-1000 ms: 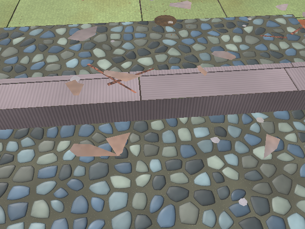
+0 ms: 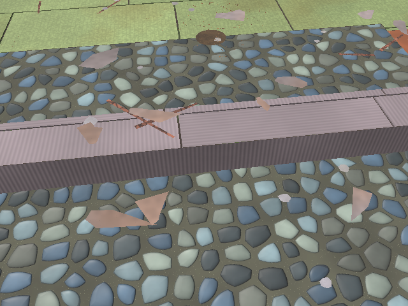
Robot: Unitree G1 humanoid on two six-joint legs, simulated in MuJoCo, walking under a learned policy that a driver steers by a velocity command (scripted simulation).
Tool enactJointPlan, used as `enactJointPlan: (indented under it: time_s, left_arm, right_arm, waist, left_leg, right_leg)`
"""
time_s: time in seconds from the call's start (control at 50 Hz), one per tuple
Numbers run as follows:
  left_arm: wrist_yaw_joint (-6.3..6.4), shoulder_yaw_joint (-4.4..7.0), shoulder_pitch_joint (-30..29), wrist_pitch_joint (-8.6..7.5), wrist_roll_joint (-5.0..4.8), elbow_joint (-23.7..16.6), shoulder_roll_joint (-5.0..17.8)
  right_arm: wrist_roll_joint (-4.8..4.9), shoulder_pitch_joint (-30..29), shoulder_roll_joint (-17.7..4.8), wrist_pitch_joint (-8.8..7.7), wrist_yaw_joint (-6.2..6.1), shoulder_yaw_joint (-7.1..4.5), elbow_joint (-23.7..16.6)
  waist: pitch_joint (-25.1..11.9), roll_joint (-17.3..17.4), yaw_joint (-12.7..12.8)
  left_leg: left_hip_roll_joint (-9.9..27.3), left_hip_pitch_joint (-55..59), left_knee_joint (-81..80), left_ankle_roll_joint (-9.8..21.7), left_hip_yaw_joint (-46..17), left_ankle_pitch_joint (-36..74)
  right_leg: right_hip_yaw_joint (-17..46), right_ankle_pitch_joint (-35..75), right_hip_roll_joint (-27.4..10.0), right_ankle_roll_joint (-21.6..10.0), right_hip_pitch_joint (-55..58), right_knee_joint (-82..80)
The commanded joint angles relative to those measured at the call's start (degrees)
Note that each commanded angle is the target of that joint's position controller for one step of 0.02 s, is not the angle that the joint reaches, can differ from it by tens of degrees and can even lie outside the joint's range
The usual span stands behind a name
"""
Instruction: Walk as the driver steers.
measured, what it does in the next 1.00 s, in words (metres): walks ahead: right foot, then left foot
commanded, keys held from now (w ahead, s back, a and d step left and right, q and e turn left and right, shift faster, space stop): w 1.00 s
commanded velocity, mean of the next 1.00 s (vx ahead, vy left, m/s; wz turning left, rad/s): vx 0.44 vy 0.00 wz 0.00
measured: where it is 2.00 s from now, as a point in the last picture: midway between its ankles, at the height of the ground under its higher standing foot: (204, 161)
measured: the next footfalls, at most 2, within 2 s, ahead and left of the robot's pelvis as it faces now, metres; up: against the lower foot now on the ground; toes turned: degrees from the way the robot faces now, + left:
right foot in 0.16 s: +0.14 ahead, -0.13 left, +0.00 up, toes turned -4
left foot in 0.66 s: +0.49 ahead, +0.03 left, +0.00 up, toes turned +5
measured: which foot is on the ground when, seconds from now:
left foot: down 0.00-0.16, up 0.18-0.64, down 0.66-1.00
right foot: up 0.00-0.14, down 0.16-0.68, up 0.70-1.00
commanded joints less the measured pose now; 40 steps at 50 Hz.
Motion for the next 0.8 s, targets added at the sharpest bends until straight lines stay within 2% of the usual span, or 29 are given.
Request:
enactJointPlan:
  time_s: [0.02, 0.06, 0.1, 0.12, 0.14, 0.16, 0.18, 0.2, 0.22, 0.24, 0.26, 0.3, 0.34, 0.42, 0.48, 0.52, 0.56, 0.58, 0.6, 0.62, 0.64, 0.66, 0.68, 0.7, 0.72, 0.74, 0.76, 0.78, 0.8]
  left_arm:
    - [-1.05, 1.07, -8.4, -2.51, 0.06, -7.3, 3.8]
    - [-1.65, 1.62, -9.2, -3.56, -0.62, -8.9, 4.4]
    - [-2.07, 2.06, -7.3, -3.82, -1.12, -9.4, 4.2]
    - [-2.13, 2.19, -3.0, -3.88, -1.37, -8.3, 3.4]
    - [-1.89, 2.90, 3.8, -3.92, -1.55, -5.8, 3.9]
    - [-1.28, 4.15, 11.8, -4.29, -1.30, -3.4, 6.5]
    - [-0.54, 5.72, 20.3, -4.50, -0.41, -2.7, 13.2]
    - [-0.66, 5.54, 21.4, -3.53, -0.65, -1.2, 13.2]
    - [-0.61, 4.76, 12.3, -3.14, -0.58, -3.6, 11.3]
    - [-0.94, 4.22, 6.1, -3.49, -0.78, -5.9, 9.6]
    - [-1.06, 3.77, 3.2, -4.01, -0.83, -6.8, 8.9]
    - [-0.75, 2.59, 3.7, -5.05, -0.99, -6.2, 6.2]
    - [-0.39, 2.16, 7.2, -5.76, -1.09, -4.8, 6.1]
    - [-0.28, 1.50, 11.4, -6.11, -0.93, -3.8, 6.2]
    - [-0.17, 1.09, 12.3, -6.38, -0.95, -3.7, 6.0]
    - [0.09, 1.14, 13.2, -6.56, -0.99, -3.4, 6.6]
    - [0.33, 1.31, 13.2, -6.65, -0.88, -3.0, 7.3]
    - [0.42, 1.42, 12.5, -6.72, -0.77, -3.1, 7.8]
    - [0.54, 1.63, 11.6, -6.74, -0.66, -3.1, 8.5]
    - [0.68, 1.92, 10.8, -6.57, -0.38, -3.2, 9.3]
    - [0.72, 2.14, 10.0, -6.18, -0.32, -3.3, 9.9]
    - [0.53, 2.05, 9.7, -6.00, -0.66, -3.7, 9.6]
    - [-0.09, 1.05, 12.6, -5.85, -1.93, -5.5, 4.9]
    - [-0.88, 1.66, 15.6, -5.75, -2.84, -5.5, 4.6]
    - [-0.72, 2.28, 9.2, -5.45, -1.81, -7.3, 7.5]
    - [-1.02, 2.34, 4.0, -5.76, -1.26, -8.6, 7.7]
    - [-1.11, 2.27, 3.0, -5.71, -1.07, -8.6, 6.2]
    - [-1.26, 2.35, 3.3, -5.08, -0.06, -8.6, 5.6]
    - [-1.57, 2.14, 4.8, -4.27, 0.39, -8.1, 4.2]
  right_arm:
    - [-0.73, 7.8, -7.7, -1.05, 0.10, -1.82, 0.6]
    - [-0.54, 6.2, -7.9, -2.01, 0.23, -1.99, -0.1]
    - [-0.22, 4.1, -8.6, -2.62, 0.37, -2.18, -0.8]
    - [0.30, 1.8, -8.9, -2.77, 0.51, -2.24, -1.4]
    - [0.43, 0.6, -8.8, -3.04, 0.76, -2.13, -1.9]
    - [0.23, 0.7, -7.7, -3.61, 1.17, -1.63, -2.1]
    - [0.73, 0.2, -3.2, -3.91, 1.75, -0.37, -5.0]
    - [-0.45, -0.3, -5.3, -3.82, 2.34, -1.18, -6.2]
    - [-1.01, -3.0, -5.5, -3.40, 2.75, -1.38, -7.0]
    - [-0.87, -4.7, -4.7, -3.64, 3.31, -1.18, -7.3]
    - [-0.45, -4.5, -3.8, -3.79, 3.55, -1.22, -7.1]
    - [-0.97, -2.8, -3.7, -2.88, 3.80, -1.51, -6.6]
    - [-0.84, -4.7, -4.6, -1.99, 4.01, -1.98, -7.4]
    - [-0.71, -16.2, -4.6, -1.32, 4.28, -1.97, -11.5]
    - [-0.19, -24.3, -3.7, -1.52, 4.41, -1.38, -14.6]
    - [0.08, -27.2, -3.8, -1.61, 4.41, -1.23, -15.7]
    - [0.09, -28.1, -4.6, -1.80, 4.19, -1.43, -16.4]
    - [0.07, -27.1, -5.2, -2.00, 3.95, -1.71, -16.4]
    - [0.02, -24.5, -6.0, -2.25, 3.59, -2.14, -15.8]
    - [0.03, -19.3, -7.1, -2.58, 3.15, -2.78, -14.2]
    - [0.01, -10.8, -8.3, -3.00, 2.66, -3.59, -11.4]
    - [-0.94, -2.0, -10.6, -3.48, 2.11, -4.66, -8.7]
    - [-2.27, 5.3, -16.2, -3.57, 1.70, -6.16, -8.0]
    - [-0.93, 2.3, -16.7, -2.69, 2.54, -6.42, -8.1]
    - [0.24, -5.7, -14.4, -2.55, 2.87, -5.78, -9.3]
    - [0.66, -10.1, -10.2, -3.02, 3.12, -4.57, -10.1]
    - [0.39, -11.5, -7.7, -3.56, 3.14, -3.77, -9.6]
    - [0.36, -10.7, -5.9, -4.09, 2.82, -3.06, -8.5]
    - [0.29, -9.8, -5.1, -4.51, 2.49, -2.60, -7.7]
  waist:
    - [15.8, 5.5, -2.1]
    - [13.5, 4.9, -1.1]
    - [11.7, 5.7, 1.0]
    - [10.6, 5.1, 3.8]
    - [8.4, 3.1, 6.6]
    - [4.2, -1.7, 9.9]
    - [-0.7, -16.6, 12.2]
    - [-0.1, -16.9, 10.2]
    - [5.9, -8.0, 5.4]
    - [8.3, -2.7, 3.8]
    - [8.4, -1.1, 1.8]
    - [7.0, -2.3, 0.0]
    - [6.9, -3.3, -0.1]
    - [8.7, -3.7, 1.6]
    - [9.6, -4.5, 2.8]
    - [9.6, -5.2, 3.3]
    - [9.4, -5.4, 2.8]
    - [8.5, -5.3, 1.8]
    - [6.8, -5.6, 0.4]
    - [3.7, -5.9, -1.9]
    - [-0.7, -5.3, -5.3]
    - [-5.5, -3.8, -8.6]
    - [-13.2, 4.9, -8.6]
    - [-17.1, 11.3, -5.2]
    - [-7.8, 4.3, -2.5]
    - [-1.5, 0.6, -1.9]
    - [2.2, -1.3, 0.3]
    - [3.3, -0.8, 1.8]
    - [3.3, 0.0, 3.0]
  left_leg:
    - [20.3, -0.2, -16.2, 11.5, -22.7, -12.8]
    - [18.7, 0.9, -14.6, 10.3, -18.5, -4.5]
    - [17.0, -3.1, -12.1, 8.8, -14.1, 1.4]
    - [15.2, -8.5, -9.1, 7.5, -10.9, 4.0]
    - [12.5, -14.0, -3.1, 6.0, -7.7, 10.5]
    - [8.7, -19.5, 8.8, 4.2, -3.0, 15.0]
    - [1.2, -30.2, 30.2, 0.5, 4.5, 3.1]
    - [-1.0, -36.0, 42.8, 1.2, 0.2, -10.1]
    - [4.0, -38.6, 48.3, 2.4, -2.4, -5.0]
    - [6.0, -37.6, 47.4, 2.6, -3.0, 1.3]
    - [7.4, -34.9, 45.0, 2.4, -2.9, 5.0]
    - [8.0, -31.8, 42.1, 1.1, -1.6, 7.5]
    - [7.6, -33.9, 40.5, 0.4, 0.1, 9.2]
    - [7.4, -40.1, 32.9, -1.1, 2.7, 13.7]
    - [5.6, -37.3, 21.3, -1.3, 4.7, 17.7]
    - [4.4, -34.1, 15.6, -0.4, 5.9, 19.1]
    - [3.5, -31.5, 12.2, 1.3, 6.2, 18.5]
    - [2.6, -29.2, 11.1, 2.4, 6.4, 17.3]
    - [1.2, -25.8, 10.7, 3.6, 6.8, 15.3]
    - [-0.4, -20.7, 10.3, 4.7, 6.8, 12.9]
    - [-1.8, -11.9, 7.2, 5.8, 7.1, 13.2]
    - [2.1, 1.0, 5.2, 7.3, 3.1, 12.1]
    - [18.5, 15.4, 3.1, 11.9, -18.3, 2.2]
    - [26.5, 20.1, -7.8, 17.8, -43.9, -3.2]
    - [23.8, 12.1, -9.8, 15.1, -36.2, -8.7]
    - [21.8, 3.2, -11.6, 13.1, -28.2, -5.3]
    - [19.2, -3.2, -13.4, 11.0, -22.2, 1.5]
    - [16.9, -7.3, -14.0, 9.5, -17.5, 7.5]
    - [15.4, -9.3, -14.4, 8.6, -13.9, 11.3]
  right_leg:
    - [1.6, -2.5, -3.1, -1.1, -22.0, 7.1]
    - [1.2, -0.3, -2.8, -1.2, -18.8, 3.0]
    - [-0.6, 3.4, -1.1, -1.5, -10.0, -2.1]
    - [-2.5, 7.7, 0.6, -1.7, -0.6, -6.7]
    - [-4.0, 9.2, 3.6, -1.7, 10.9, -9.8]
    - [0.1, 7.4, 1.3, -2.4, 22.8, -12.5]
    - [25.7, -10.4, -15.3, -6.9, 30.7, -25.0]
    - [43.5, -17.1, -21.0, -10.7, 27.3, -33.0]
    - [38.2, -20.8, -20.5, -9.8, 20.4, -31.9]
    - [31.9, -13.5, -18.6, -8.9, 14.5, -32.3]
    - [25.6, -5.1, -15.9, -7.8, 11.5, -32.9]
    - [17.1, 7.2, -12.3, -6.5, 10.5, -32.9]
    - [12.9, 17.0, -11.1, -6.7, 12.6, -32.5]
    - [8.6, 29.1, -10.3, -7.6, 14.9, -32.7]
    - [5.7, 35.8, -9.2, -7.5, 14.8, -32.5]
    - [4.7, 39.2, -9.6, -7.4, 16.0, -32.3]
    - [4.2, 44.3, -10.8, -7.4, 18.8, -30.9]
    - [3.6, 50.4, -11.1, -7.2, 20.4, -28.6]
    - [3.0, 58.6, -11.4, -6.7, 22.1, -24.7]
    - [2.4, 65.3, -11.4, -6.2, 23.4, -18.1]
    - [1.6, 65.9, -10.4, -5.4, 22.7, -8.0]
    - [0.7, 54.9, -8.5, -4.8, 14.8, 4.9]
    - [-1.9, 27.1, -2.4, -3.4, -0.2, 26.1]
    - [3.8, -5.0, 6.0, -2.8, -14.0, 41.1]
    - [7.1, 0.6, 0.8, -3.7, -19.2, 41.6]
    - [6.9, 5.6, -1.4, -3.8, -18.9, 38.1]
    - [6.7, 7.7, -3.3, -3.7, -16.1, 33.9]
    - [6.8, 8.3, -4.5, -3.1, -13.0, 30.7]
    - [6.5, 8.6, -5.0, -2.5, -10.6, 28.7]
